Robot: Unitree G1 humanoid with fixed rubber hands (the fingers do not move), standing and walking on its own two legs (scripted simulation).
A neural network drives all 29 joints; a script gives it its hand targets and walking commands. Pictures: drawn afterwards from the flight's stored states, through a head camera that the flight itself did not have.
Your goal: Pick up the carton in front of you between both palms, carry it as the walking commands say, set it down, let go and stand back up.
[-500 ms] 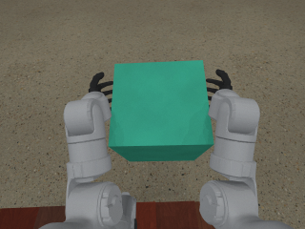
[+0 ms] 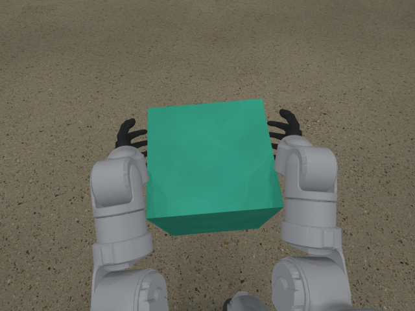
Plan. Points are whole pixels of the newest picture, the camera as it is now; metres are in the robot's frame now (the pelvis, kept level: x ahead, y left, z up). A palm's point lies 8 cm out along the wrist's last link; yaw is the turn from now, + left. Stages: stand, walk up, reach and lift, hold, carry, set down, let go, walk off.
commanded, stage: carry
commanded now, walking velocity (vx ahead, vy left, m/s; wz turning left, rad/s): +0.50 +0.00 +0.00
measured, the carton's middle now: (210, 176) +0.38 -0.03 +0.03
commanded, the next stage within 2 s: none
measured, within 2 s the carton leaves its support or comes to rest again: neither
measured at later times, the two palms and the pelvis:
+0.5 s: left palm (143, 102) +0.61 +0.12 +0.05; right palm (248, 92) +0.63 -0.16 +0.05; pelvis +0.28 -0.03 -0.05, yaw +0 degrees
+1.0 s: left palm (150, 37) +0.90 +0.11 +0.08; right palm (237, 32) +0.89 -0.17 +0.10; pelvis +0.55 -0.01 -0.04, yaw -2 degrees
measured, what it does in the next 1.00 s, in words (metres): goes down: right foot 0.05 m lower, then left foot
